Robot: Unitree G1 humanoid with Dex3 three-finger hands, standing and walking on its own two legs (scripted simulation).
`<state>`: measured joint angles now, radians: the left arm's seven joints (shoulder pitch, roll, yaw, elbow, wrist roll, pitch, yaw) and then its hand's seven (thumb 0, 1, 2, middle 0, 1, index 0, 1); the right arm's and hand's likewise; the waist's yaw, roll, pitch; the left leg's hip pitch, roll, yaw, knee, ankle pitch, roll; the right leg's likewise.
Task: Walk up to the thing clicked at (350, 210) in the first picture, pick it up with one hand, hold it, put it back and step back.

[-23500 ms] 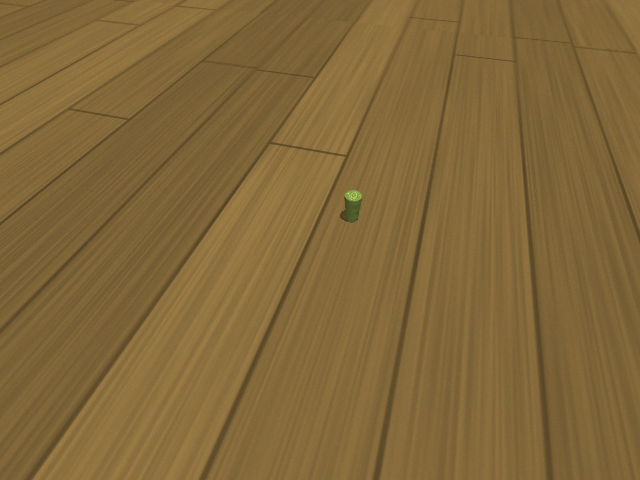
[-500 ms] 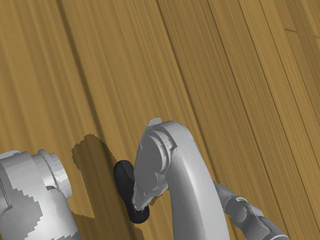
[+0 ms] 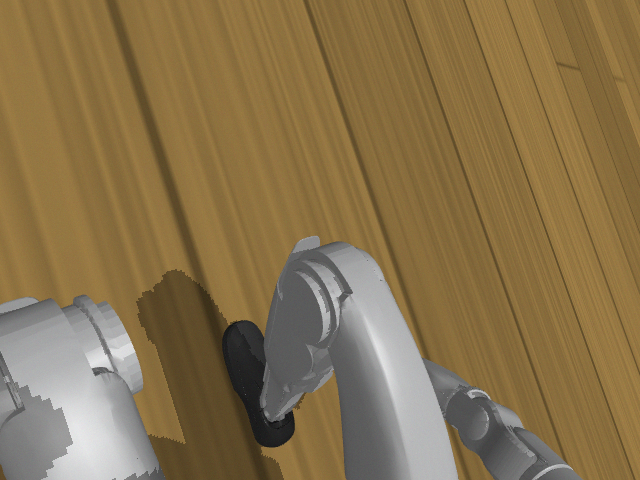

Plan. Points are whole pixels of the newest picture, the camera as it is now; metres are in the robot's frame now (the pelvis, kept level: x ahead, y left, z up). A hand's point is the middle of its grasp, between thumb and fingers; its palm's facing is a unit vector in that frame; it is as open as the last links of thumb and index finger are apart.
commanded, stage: open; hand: left
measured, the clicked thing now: out of the picture +0.43 +0.32 -0.21
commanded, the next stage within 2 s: withdraw in 0.08 s
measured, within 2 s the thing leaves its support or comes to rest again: rests again in 0.48 s
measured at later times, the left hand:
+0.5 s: hand out of the picture +0.43 +0.36 -0.14, palm faces +0.55 -0.84 +0.01, open 17.1 cm
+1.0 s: hand out of the picture +0.35 +0.45 -0.02, palm faces +0.47 -0.80 -0.38, open 17.3 cm
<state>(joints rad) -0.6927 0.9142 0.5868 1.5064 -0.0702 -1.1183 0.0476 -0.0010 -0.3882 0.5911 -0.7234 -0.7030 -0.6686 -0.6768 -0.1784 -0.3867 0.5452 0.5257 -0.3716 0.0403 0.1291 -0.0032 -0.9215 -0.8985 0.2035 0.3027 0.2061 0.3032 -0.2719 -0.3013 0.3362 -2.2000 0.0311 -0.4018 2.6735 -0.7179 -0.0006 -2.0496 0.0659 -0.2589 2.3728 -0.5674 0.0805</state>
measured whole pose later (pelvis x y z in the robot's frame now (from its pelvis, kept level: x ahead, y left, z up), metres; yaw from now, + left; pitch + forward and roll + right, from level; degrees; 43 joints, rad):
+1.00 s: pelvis +0.01 -0.01 +0.05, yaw +7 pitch +26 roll -12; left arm -0.55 0.80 0.55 0.97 0.11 -0.41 -0.06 -0.02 -0.51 0.10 -0.08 -0.07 -0.07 -0.07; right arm 0.07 -0.28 0.15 0.59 -0.08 0.12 0.10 0.00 -0.91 -0.91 0.20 0.30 0.21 0.30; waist -0.13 -0.07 -0.02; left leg -2.23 0.04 -0.18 2.42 -0.67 0.03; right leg -2.12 -0.01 -0.11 2.26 -0.62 0.03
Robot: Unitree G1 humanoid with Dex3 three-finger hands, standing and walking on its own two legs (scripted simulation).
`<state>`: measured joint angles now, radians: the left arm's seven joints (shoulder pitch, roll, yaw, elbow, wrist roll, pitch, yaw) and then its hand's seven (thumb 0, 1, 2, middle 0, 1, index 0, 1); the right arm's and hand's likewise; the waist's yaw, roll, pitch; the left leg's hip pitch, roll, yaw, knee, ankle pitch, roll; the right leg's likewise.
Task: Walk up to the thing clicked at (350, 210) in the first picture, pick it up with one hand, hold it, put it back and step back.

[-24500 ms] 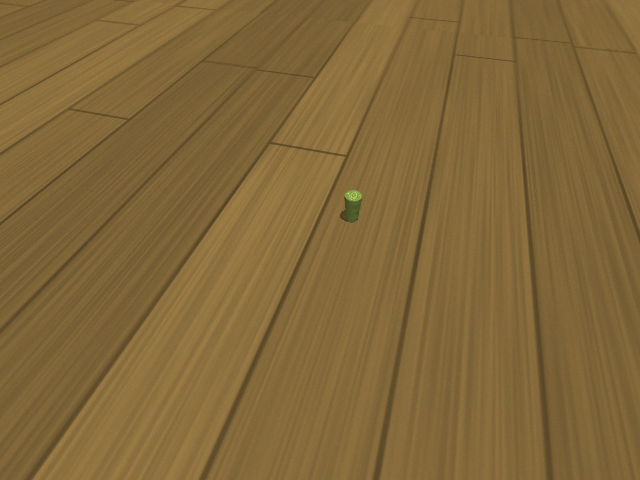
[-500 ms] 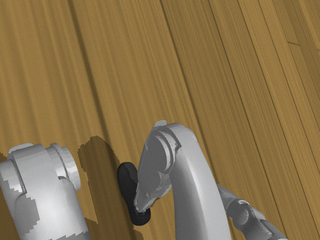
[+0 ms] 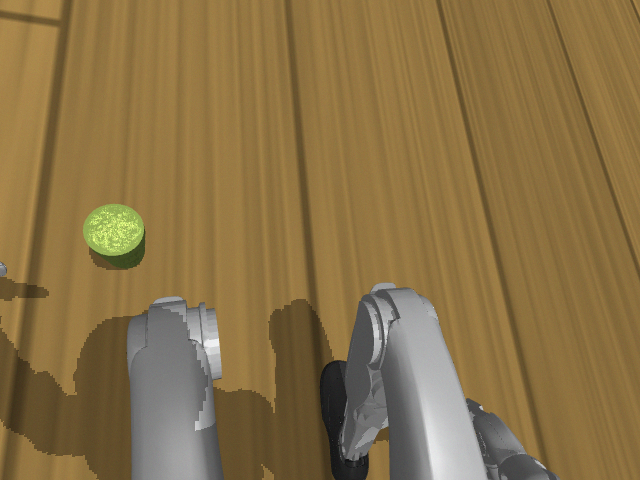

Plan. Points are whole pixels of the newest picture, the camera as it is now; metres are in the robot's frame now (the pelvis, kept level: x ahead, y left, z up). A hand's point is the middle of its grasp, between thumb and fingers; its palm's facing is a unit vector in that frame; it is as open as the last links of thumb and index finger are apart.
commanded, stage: home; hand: left
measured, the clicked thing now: (121, 242) +0.44 +0.27 -0.27
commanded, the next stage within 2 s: none
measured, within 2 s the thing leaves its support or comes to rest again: neither
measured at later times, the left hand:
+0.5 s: hand out of the picture +0.29 +0.30 +0.12, palm faces +0.27 -0.85 -0.46, open 17.4 cm
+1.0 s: hand out of the picture +0.25 +0.22 +0.31, palm faces +0.27 -0.90 -0.33, open 17.5 cm
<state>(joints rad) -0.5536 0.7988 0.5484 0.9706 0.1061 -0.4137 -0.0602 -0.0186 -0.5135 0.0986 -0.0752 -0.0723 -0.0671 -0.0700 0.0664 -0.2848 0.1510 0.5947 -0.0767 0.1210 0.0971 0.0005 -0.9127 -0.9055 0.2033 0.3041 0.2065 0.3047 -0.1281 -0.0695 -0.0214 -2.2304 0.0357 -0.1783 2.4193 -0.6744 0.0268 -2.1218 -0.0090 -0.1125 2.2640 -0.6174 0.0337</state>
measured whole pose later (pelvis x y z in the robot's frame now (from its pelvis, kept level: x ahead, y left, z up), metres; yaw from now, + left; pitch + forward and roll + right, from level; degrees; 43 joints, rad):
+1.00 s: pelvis +0.10 +0.00 +0.37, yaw +10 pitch +11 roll -3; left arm 0.43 0.24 -0.01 0.02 -0.02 0.27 0.19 -0.01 -0.55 0.05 -0.06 -0.06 -0.05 -0.05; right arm 0.30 -0.20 0.03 0.49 0.04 -0.04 -0.19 0.01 -0.90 -0.90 0.20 0.30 0.20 0.30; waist -0.04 0.04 -0.17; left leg -0.73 0.05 -0.03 1.05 -0.51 -0.01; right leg -0.69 -0.02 -0.06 0.97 -0.47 0.02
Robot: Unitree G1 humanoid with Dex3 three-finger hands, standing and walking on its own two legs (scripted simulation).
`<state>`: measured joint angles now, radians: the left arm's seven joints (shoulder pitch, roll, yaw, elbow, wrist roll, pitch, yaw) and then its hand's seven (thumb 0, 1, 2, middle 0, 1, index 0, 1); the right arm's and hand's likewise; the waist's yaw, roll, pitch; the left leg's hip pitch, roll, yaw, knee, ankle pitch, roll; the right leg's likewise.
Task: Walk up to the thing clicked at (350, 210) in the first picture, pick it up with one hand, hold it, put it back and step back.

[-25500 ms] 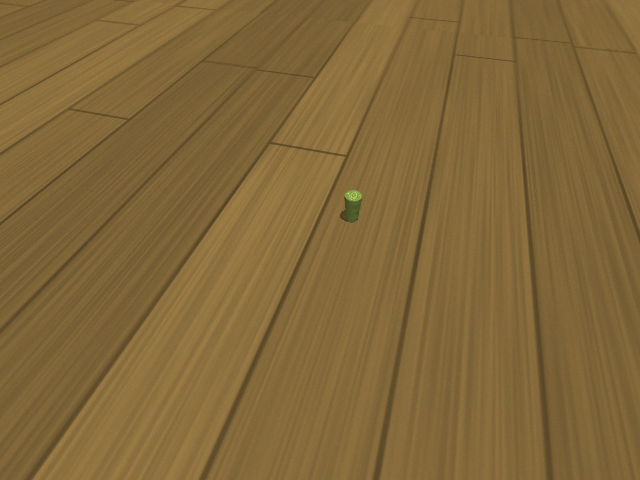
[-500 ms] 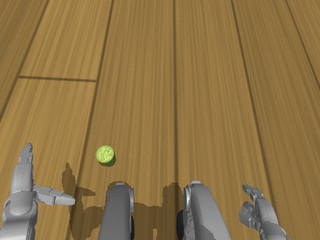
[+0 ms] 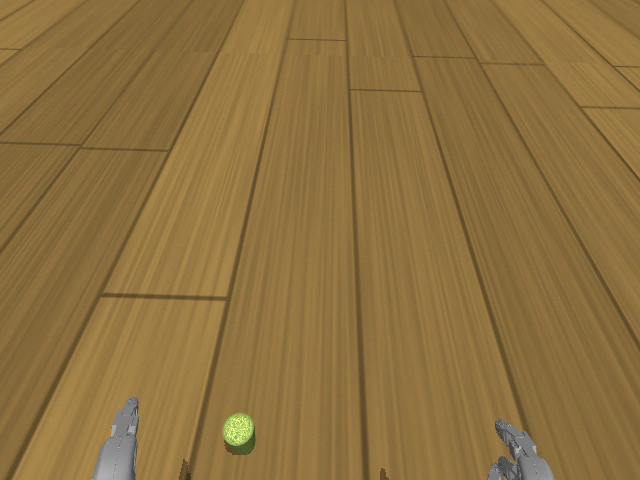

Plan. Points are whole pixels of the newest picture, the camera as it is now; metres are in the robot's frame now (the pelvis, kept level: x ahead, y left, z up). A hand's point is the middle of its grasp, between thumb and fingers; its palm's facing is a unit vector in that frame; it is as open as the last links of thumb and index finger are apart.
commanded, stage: home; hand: left
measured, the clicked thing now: (241, 436) +0.39 +0.20 -0.64
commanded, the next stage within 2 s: stand in 1.70 s
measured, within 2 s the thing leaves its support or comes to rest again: neither
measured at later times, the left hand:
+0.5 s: hand out of the picture +0.16 +0.17 -0.04, palm faces +0.13 -0.95 -0.29, open 17.6 cm
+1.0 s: hand out of the picture +0.16 +0.17 -0.04, palm faces +0.12 -0.95 -0.29, open 17.5 cm
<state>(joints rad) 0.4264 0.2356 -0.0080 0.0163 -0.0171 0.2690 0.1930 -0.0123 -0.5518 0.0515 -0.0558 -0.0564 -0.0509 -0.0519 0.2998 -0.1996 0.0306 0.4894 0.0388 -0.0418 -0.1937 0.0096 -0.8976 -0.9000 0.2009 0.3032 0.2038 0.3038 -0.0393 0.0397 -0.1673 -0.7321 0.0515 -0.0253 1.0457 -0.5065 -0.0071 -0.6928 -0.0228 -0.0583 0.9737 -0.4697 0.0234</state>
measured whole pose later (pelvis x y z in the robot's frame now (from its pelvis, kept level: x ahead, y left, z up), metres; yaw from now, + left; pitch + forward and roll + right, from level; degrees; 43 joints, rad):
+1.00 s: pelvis -0.01 -0.02 +0.01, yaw +1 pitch +7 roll -2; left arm 0.47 0.21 -0.01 0.00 -0.01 0.24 0.14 -0.01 -0.56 0.05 -0.05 -0.06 -0.05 -0.05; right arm 0.28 -0.21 0.02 0.51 0.02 -0.14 -0.18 0.01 -0.90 -0.90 0.20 0.30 0.20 0.30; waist -0.02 0.03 -0.10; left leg -0.62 0.05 -0.03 0.95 -0.45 -0.03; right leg -0.59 -0.02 -0.07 0.91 -0.44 0.00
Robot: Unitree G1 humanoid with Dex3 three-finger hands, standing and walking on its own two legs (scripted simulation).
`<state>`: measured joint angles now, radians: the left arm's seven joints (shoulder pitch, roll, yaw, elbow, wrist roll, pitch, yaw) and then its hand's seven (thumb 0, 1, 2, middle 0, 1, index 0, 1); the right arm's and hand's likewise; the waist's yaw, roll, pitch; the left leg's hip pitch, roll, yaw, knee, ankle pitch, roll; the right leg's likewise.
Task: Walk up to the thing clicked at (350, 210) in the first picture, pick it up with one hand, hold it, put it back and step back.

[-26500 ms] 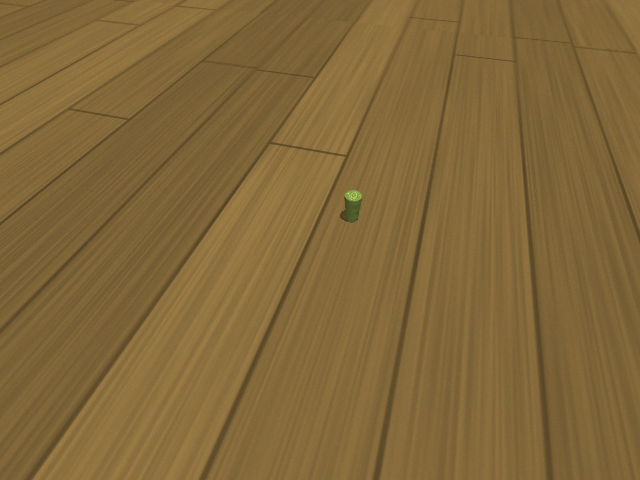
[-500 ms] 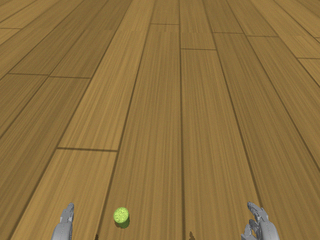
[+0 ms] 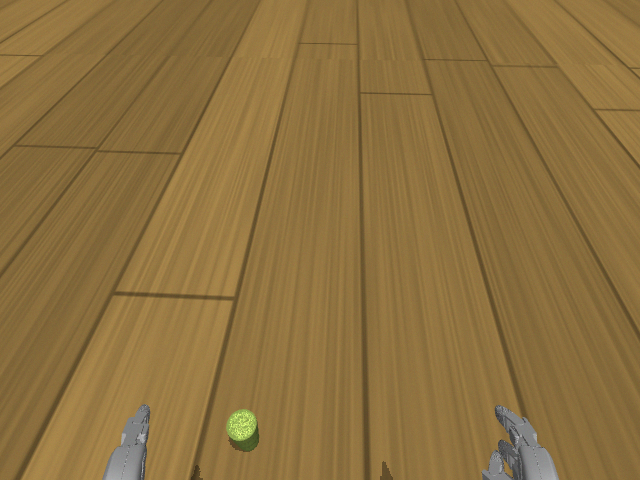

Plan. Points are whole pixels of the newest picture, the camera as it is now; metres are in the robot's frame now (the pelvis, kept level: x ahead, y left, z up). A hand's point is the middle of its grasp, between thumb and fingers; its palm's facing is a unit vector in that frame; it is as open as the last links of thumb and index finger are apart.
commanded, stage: home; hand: left
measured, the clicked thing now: (245, 432) +0.40 +0.22 -0.65
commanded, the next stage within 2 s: stand in 0.70 s
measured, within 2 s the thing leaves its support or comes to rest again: neither
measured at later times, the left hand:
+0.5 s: hand out of the picture +0.17 +0.19 -0.05, palm faces +0.11 -0.95 -0.28, open 17.5 cm
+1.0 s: hand out of the picture +0.17 +0.19 -0.05, palm faces +0.11 -0.95 -0.28, open 15.4 cm
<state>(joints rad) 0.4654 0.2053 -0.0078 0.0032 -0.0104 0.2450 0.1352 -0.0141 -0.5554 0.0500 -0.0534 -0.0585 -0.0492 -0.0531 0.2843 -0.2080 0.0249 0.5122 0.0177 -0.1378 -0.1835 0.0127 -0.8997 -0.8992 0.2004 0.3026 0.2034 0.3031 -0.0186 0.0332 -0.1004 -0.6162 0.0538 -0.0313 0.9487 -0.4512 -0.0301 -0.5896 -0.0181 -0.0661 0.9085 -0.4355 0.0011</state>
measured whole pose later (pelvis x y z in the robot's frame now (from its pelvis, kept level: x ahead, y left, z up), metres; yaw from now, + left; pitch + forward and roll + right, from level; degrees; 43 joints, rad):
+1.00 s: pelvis +0.00 +0.01 +0.00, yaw +0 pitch +7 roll -2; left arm 0.46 0.21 -0.01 0.01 -0.01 0.25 0.13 -0.01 -0.27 0.32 -0.15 -0.20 -0.14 -0.20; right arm 0.28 -0.20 0.03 0.52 0.01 -0.15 -0.19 0.01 -0.90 -0.90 0.20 0.30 0.20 0.30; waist -0.01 0.03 -0.10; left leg -0.61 0.05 -0.02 0.95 -0.46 -0.02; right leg -0.58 -0.02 -0.06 0.90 -0.44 0.01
